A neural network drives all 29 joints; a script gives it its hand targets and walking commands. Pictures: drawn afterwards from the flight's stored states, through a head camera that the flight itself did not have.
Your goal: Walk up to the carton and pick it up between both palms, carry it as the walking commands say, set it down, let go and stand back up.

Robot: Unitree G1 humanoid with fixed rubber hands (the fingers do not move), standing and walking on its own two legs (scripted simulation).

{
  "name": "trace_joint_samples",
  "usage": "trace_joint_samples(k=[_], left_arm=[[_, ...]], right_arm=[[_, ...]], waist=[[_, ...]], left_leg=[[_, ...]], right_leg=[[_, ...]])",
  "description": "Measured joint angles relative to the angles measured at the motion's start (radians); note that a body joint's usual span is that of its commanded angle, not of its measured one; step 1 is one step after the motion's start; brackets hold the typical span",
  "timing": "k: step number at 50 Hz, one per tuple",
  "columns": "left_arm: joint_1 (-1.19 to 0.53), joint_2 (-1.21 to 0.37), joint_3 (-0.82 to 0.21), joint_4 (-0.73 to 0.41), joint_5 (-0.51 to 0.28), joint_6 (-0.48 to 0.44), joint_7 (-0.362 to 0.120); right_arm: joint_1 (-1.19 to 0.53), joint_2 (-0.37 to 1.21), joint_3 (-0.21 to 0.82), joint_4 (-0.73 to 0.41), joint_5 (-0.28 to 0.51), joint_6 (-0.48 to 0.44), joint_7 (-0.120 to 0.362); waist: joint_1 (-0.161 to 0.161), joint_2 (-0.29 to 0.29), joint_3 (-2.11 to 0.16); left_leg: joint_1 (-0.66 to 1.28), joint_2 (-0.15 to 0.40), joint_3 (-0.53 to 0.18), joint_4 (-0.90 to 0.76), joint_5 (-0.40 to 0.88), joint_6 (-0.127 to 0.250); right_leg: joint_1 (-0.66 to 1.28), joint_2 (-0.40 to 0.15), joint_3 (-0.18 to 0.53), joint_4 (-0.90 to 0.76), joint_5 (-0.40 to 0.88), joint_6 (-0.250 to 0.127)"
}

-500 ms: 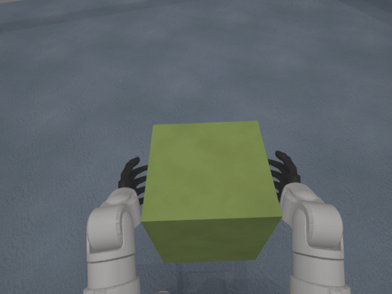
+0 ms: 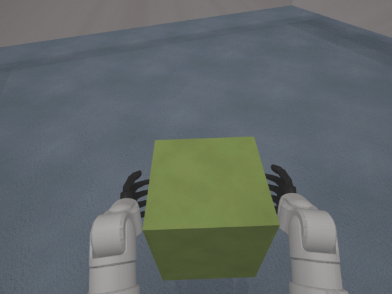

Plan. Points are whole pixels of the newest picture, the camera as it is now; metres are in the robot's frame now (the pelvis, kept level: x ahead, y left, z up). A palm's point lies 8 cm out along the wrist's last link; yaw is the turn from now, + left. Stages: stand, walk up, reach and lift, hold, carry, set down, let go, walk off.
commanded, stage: carry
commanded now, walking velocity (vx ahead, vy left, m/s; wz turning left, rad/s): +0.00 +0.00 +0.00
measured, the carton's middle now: (206, 210) +0.29 +0.00 +0.02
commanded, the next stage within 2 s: none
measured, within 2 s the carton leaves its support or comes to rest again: neither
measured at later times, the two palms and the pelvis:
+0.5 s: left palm (125, 213) +0.26 +0.16 +0.07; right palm (278, 204) +0.26 -0.14 +0.08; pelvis -0.01 +0.01 +0.00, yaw +0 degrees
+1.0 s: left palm (127, 214) +0.26 +0.16 +0.06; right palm (277, 203) +0.27 -0.14 +0.08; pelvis +0.00 +0.01 +0.00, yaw +0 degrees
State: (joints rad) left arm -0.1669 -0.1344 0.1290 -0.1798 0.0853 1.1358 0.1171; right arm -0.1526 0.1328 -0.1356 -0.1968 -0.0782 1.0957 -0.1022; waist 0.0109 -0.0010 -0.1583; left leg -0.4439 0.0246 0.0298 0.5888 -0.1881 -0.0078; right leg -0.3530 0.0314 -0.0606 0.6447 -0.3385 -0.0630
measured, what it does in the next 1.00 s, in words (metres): stands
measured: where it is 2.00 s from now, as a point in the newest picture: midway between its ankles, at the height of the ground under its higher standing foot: outside the picture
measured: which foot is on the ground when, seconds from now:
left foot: down 0.00-1.00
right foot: down 0.00-1.00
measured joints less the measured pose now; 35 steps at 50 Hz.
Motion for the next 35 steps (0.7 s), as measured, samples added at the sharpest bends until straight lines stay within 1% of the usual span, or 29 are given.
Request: trace_joint_samples(k=[3, 7, 11, 14, 18, 21, 24, 25, 26, 27, 30, 31, 35], left_arm=[[0.018, 0.002, -0.013, -0.026, -0.015, 0.004, -0.001], [0.004, 0.0, 0.001, 0.029, 0.002, -0.021, -0.011], [-0.003, 0.0, 0.002, 0.051, 0.012, -0.02, -0.005], [-0.011, -0.001, 0.001, 0.043, 0.013, -0.013, -0.001], [-0.02, -0.003, 0.007, 0.004, -0.004, -0.016, 0.002], [-0.024, -0.003, 0.009, 0.024, -0.001, -0.045, 0.0], [-0.02, -0.003, 0.007, 0.051, 0.009, -0.054, -0.008], [-0.015, -0.002, 0.006, 0.048, 0.005, -0.048, -0.007], [-0.017, -0.002, 0.01, 0.073, 0.017, -0.062, -0.019], [-0.016, -0.002, 0.014, 0.089, 0.017, -0.07, -0.02], [0.014, 0.002, -0.009, 0.003, -0.017, -0.048, 0.002], [0.015, 0.002, -0.012, -0.01, -0.018, -0.051, 0.002], [-0.016, -0.002, 0.008, 0.032, -0.003, -0.073, 0.001]], right_arm=[[0.017, -0.002, 0.01, -0.054, 0.006, 0.029, -0.013], [-0.024, 0.003, -0.01, 0.008, -0.008, 0.021, -0.007], [-0.024, 0.003, -0.02, 0.056, -0.013, -0.005, 0.01], [-0.008, 0.001, -0.015, 0.046, -0.001, -0.018, 0.006], [-0.011, 0.001, -0.01, -0.004, 0.017, -0.016, -0.011], [-0.031, 0.004, -0.022, 0.017, 0.007, -0.031, -0.005], [-0.025, 0.003, -0.022, 0.04, -0.006, -0.038, 0.005], [-0.015, 0.002, -0.017, 0.033, -0.001, -0.033, 0.001], [-0.015, 0.002, -0.017, 0.059, -0.015, -0.048, 0.013], [-0.015, 0.002, -0.017, 0.073, -0.015, -0.054, 0.012], [0.014, -0.002, 0.001, -0.017, 0.014, -0.027, -0.01], [0.014, -0.002, 0.003, -0.031, 0.013, -0.03, -0.009], [-0.022, 0.003, -0.017, 0.033, 0.006, -0.066, 0.001]], waist=[[-0.005, 0.003, -0.003], [-0.011, -0.005, -0.016], [-0.011, -0.012, -0.02], [-0.007, -0.018, -0.003], [-0.003, -0.023, 0.031], [0.001, -0.014, 0.037], [0.001, -0.006, 0.029], [0.002, -0.009, 0.03], [0.004, -0.012, 0.027], [0.005, -0.014, 0.027], [0.004, -0.012, 0.05], [0.004, -0.012, 0.059], [0.002, -0.014, 0.059]], left_leg=[[0.004, -0.001, -0.004, 0.003, -0.001, 0.002], [0.006, 0.0, 0.001, -0.009, 0.009, 0.004], [0.003, 0.001, 0.002, -0.02, 0.017, 0.006], [0.004, 0.0, 0.0, -0.027, 0.023, 0.008], [-0.002, -0.005, 0.002, -0.023, 0.027, 0.011], [-0.008, -0.004, 0.004, -0.019, 0.026, 0.014], [-0.014, -0.005, 0.0, -0.019, 0.027, 0.014], [-0.013, -0.007, 0.0, -0.022, 0.028, 0.014], [-0.011, -0.008, 0.002, -0.025, 0.028, 0.015], [-0.009, -0.01, 0.005, -0.027, 0.028, 0.016], [-0.008, -0.01, 0.004, -0.02, 0.022, 0.017], [-0.006, -0.01, 0.004, -0.019, 0.022, 0.017], [-0.007, -0.008, 0.008, -0.014, 0.018, 0.016]], right_leg=[[0.01, 0.0, -0.004, -0.007, 0.004, 0.004], [0.007, 0.0, 0.001, -0.014, 0.012, 0.005], [0.006, 0.001, 0.002, -0.029, 0.024, 0.008], [0.009, 0.001, 0.0, -0.039, 0.031, 0.01], [-0.001, -0.005, 0.001, -0.024, 0.029, 0.012], [-0.007, -0.005, 0.003, -0.022, 0.03, 0.012], [-0.009, -0.005, -0.001, -0.029, 0.033, 0.014], [-0.009, -0.006, -0.001, -0.029, 0.032, 0.014], [-0.01, -0.008, 0.001, -0.028, 0.031, 0.014], [-0.01, -0.01, 0.003, -0.025, 0.029, 0.014], [-0.008, -0.01, 0.002, -0.02, 0.023, 0.015], [-0.006, -0.01, 0.002, -0.019, 0.023, 0.016], [-0.008, -0.009, 0.007, -0.014, 0.021, 0.015]])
